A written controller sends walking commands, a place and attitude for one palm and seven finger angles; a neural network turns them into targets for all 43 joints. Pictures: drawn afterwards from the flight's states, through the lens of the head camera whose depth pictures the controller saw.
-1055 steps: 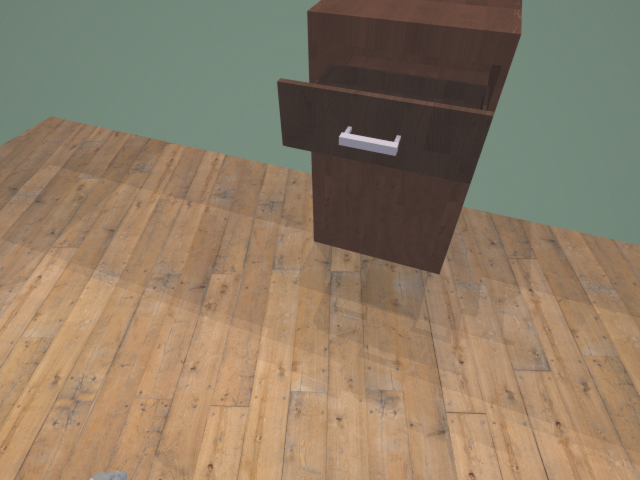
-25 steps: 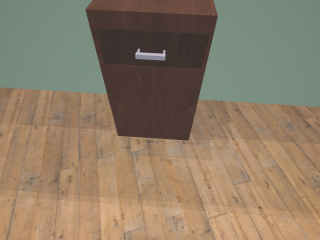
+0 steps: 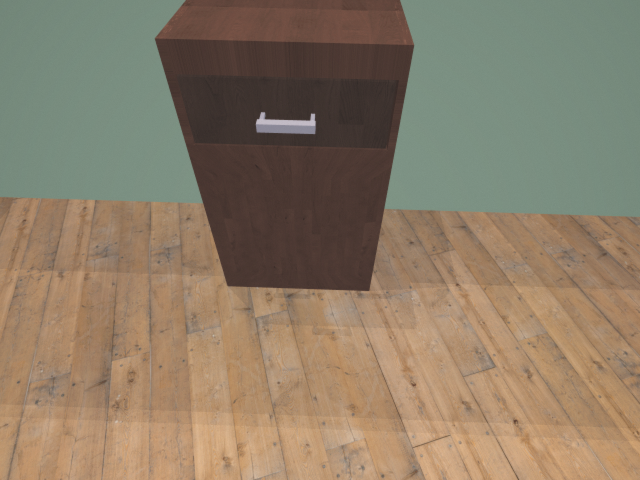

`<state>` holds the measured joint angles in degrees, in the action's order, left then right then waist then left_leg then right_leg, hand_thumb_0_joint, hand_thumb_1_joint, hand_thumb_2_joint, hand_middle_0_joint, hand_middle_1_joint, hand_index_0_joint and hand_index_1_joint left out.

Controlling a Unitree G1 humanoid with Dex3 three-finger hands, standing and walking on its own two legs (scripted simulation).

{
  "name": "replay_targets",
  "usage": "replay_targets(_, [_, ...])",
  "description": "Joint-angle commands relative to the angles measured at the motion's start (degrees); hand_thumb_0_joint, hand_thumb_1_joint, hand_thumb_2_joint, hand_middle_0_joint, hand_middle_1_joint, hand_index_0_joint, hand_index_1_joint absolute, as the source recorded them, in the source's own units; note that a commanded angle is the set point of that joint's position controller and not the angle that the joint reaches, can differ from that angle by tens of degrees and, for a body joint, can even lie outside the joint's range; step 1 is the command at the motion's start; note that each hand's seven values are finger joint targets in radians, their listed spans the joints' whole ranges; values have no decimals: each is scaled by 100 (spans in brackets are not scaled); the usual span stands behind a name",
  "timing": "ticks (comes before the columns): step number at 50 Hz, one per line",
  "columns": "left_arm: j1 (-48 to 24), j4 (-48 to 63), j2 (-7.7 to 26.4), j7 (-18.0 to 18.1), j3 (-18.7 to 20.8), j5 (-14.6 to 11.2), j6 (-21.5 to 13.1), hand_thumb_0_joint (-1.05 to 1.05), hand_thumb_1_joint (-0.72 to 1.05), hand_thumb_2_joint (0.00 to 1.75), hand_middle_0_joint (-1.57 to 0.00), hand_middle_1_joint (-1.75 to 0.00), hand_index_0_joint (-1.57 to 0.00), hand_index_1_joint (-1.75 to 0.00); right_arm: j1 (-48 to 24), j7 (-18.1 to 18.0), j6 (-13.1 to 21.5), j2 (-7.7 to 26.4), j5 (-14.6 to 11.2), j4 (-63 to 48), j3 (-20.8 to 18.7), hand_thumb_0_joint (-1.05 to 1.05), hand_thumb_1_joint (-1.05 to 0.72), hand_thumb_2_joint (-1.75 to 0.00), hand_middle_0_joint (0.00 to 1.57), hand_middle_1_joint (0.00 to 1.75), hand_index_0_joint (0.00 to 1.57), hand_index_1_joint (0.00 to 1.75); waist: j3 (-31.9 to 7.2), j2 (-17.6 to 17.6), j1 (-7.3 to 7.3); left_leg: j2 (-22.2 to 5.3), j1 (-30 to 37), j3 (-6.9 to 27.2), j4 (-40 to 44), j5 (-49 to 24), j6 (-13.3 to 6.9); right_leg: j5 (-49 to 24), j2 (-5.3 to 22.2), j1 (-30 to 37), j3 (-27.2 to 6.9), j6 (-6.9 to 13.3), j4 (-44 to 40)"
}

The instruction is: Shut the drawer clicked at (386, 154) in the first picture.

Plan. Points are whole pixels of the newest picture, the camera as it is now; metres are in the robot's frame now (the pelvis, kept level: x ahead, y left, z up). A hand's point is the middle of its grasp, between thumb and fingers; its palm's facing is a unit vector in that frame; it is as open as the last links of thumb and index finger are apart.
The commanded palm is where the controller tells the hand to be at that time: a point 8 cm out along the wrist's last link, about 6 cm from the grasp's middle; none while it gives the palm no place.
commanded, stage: look to check the result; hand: left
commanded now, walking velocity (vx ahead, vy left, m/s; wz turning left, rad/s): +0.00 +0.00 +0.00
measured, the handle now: (286, 121) +0.88 +0.12 -0.03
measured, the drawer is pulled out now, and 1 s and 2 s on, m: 0.00 0.00 0.00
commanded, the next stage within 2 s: stand and wait in 0.52 s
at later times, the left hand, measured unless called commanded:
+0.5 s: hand out of the picture +0.02 +0.16 -0.17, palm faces +0.02 -0.98 -0.20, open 7.4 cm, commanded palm none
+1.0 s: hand out of the picture +0.04 +0.17 -0.17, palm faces +0.01 -0.97 -0.23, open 7.4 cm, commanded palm none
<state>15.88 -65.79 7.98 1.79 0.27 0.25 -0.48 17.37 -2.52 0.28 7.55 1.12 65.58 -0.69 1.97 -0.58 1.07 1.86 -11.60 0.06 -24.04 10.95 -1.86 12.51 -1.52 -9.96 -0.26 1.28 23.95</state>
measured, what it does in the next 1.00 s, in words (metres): stands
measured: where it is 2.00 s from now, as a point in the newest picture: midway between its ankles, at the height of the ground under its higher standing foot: outside the picture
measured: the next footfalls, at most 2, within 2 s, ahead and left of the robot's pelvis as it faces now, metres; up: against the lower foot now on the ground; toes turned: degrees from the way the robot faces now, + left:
none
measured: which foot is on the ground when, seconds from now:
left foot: down 0.00-1.00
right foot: down 0.00-1.00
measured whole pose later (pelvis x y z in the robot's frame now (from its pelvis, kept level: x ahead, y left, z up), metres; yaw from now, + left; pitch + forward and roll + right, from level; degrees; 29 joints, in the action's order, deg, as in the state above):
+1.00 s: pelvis +0.02 -0.02 +0.00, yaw +0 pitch -1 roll +0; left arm 12.6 -65.9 10.5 1.5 0.5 0.0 -0.9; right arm 13.1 -2.5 0.2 10.7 1.1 66.2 -0.7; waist 3.0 -0.8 1.0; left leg 0.1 -9.1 0.5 -21.8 11.4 0.0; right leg 12.4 -3.3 -7.1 0.0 3.0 20.8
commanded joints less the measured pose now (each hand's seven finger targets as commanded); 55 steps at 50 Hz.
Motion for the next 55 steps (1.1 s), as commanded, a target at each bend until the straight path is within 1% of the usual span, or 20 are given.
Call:
replay_targets(1, [336,95,590,32,130,26,-55,0,90,90,-20,-30,-20,-30,364,-28,44,619,-22,-133,-96,0,-90,-90,20,30,20,30,338,-3,-45,-711,-17,690,555,-43,-137,111,566,-352,-556,211,-558])
replay_targets(3, [322,88,588,29,128,20,-56,0,90,90,-20,-30,-20,-30,352,-26,42,654,-15,-134,-103,0,-90,-90,20,30,20,30,324,20,-41,-699,23,690,569,12,-133,165,565,-370,-566,222,-575])
replay_targets(7, [289,75,634,27,139,18,-75,0,90,90,-20,-30,-20,-30,319,-32,59,681,-23,-126,-98,0,-90,-90,20,30,20,30,178,32,-41,-710,153,637,498,-309,-122,-54,591,-258,-579,219,-579])
replay_targets(10, [276,72,686,32,139,21,-85,0,90,90,-20,-30,-20,-30,265,-32,53,732,-36,-130,-105,0,-90,-90,20,30,20,30,179,73,-41,-710,203,613,453,-443,-109,-140,599,-260,-600,219,-611])
replay_targets(14, [229,54,695,26,127,9,-82,0,90,90,-20,-30,-20,-30,200,-30,39,748,-24,-104,-90,0,-90,-90,20,30,20,30,306,40,-34,-702,200,586,477,-348,-83,-37,608,-324,-631,221,-680])
replay_targets(20, [183,80,782,27,143,20,-96,0,90,90,-20,-30,-20,-30,122,-15,27,800,-30,-124,-109,0,-90,-90,20,30,20,30,259,147,-41,-686,230,532,416,-366,-62,-17,621,-298,-686,207,-764])
replay_targets(23, [98,97,805,24,145,10,-99,0,90,90,-20,-30,-20,-30,95,-12,26,811,-17,-102,-102,0,-90,-90,20,30,20,30,255,112,-23,-675,223,515,418,-372,-42,-1,641,-256,-683,207,-799])
replay_targets(24, [90,97,807,22,152,10,-103,0,90,90,-20,-30,-20,-30,61,-14,33,818,-15,-105,-103,0,-90,-90,20,30,20,30,238,34,-31,-677,245,516,412,-452,-40,-115,647,-235,-688,208,-785])
replay_targets(25, [125,104,835,28,153,11,-113,0,90,90,-20,-30,-20,-30,49,-18,33,842,-26,-122,-111,0,-90,-90,20,30,20,30,134,28,-36,-685,307,510,360,-550,-40,-271,654,-187,-692,197,-777])
replay_targets(26, [62,110,835,27,159,7,-115,0,90,90,-20,-30,-20,-30,49,-21,36,824,-21,-111,-109,0,-90,-90,20,30,20,30,153,76,-18,-704,292,511,385,-596,-32,-391,653,-161,-647,200,-737])
replay_targets(32, [10,114,861,27,156,3,-118,0,90,90,-20,-30,-20,-30,-34,-29,41,874,-22,-111,-114,0,-90,-90,20,30,20,30,121,63,-31,-725,351,513,413,-686,-27,-639,663,-78,-633,180,-725])
replay_targets(36, [-22,129,904,24,170,8,-117,0,90,90,-20,-30,-20,-30,-63,-26,37,898,-19,-114,-117,0,-90,-90,20,30,20,30,114,3,-30,-734,364,499,427,-643,-17,-574,657,-65,-645,172,-762])
replay_targets(41, [-68,147,927,22,172,3,-119,0,90,90,-20,-30,-20,-30,-110,-27,39,955,-19,-114,-117,0,-90,-90,20,30,20,30,146,103,-27,-741,375,502,449,-640,-15,-584,652,-69,-655,171,-786])
replay_targets(43, [-93,151,944,14,178,1,-117,0,90,90,-20,-30,-20,-30,-110,-27,47,977,-14,-109,-112,0,-90,-90,20,30,20,30,95,-2,-30,-758,384,509,485,-622,-12,-530,641,-28,-653,185,-775])
replay_targets(45, [-63,143,962,16,177,5,-123,0,90,90,-20,-30,-20,-30,-132,-28,52,1002,-27,-120,-112,0,-90,-90,20,30,20,30,38,63,-46,-760,433,508,452,-735,-18,-686,649,-3,-648,168,-756])
replay_targets(46, [-96,139,957,16,174,4,-121,0,90,90,-20,-30,-20,-30,-153,-27,45,990,-21,-107,-115,0,-90,-90,20,30,20,30,129,71,-34,-765,404,496,474,-679,-15,-658,653,-43,-642,169,-778])
replay_targets(49, [-99,138,979,12,178,-1,-124,0,90,90,-20,-30,-20,-30,-168,-29,50,1018,-20,-107,-110,0,-90,-90,20,30,20,30,108,78,-40,-759,413,501,485,-689,-12,-702,655,1,-661,166,-784])
replay_targets(50, [-86,153,1009,17,188,5,-132,0,90,90,-20,-30,-20,-30,-134,-31,53,1043,-28,-124,-116,0,-90,-90,20,30,20,30,-4,108,-33,-768,458,489,461,-773,-10,-807,656,56,-650,161,-763])
replay_targets(52, [-119,159,1017,14,195,-1,-135,0,90,90,-20,-30,-20,-30,-148,-29,63,1033,-26,-115,-114,0,-90,-90,20,30,20,30,-46,77,-33,-777,464,498,481,-799,-12,-855,669,117,-627,165,-751])
replay_targets(55, [-115,149,1025,20,189,2,-137,0,90,90,-20,-30,-20,-30,-193,-33,56,1053,-31,-120,-119,0,-90,-90,20,30,20,30,44,64,-44,-768,460,501,473,-843,-10,-938,667,63,-639,155,-756])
